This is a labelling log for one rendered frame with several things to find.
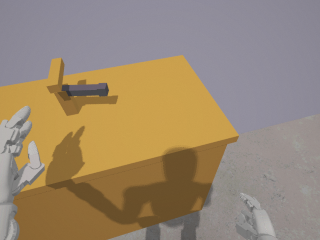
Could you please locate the robot left hand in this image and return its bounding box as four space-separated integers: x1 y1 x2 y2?
0 105 45 203

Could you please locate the robot right hand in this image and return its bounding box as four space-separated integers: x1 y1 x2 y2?
236 192 276 240

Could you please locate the counter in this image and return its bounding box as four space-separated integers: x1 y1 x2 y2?
0 55 239 240

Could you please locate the left robot forearm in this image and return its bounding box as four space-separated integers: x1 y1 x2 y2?
0 202 20 240

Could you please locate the tap lever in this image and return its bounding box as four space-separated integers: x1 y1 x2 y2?
61 83 109 97

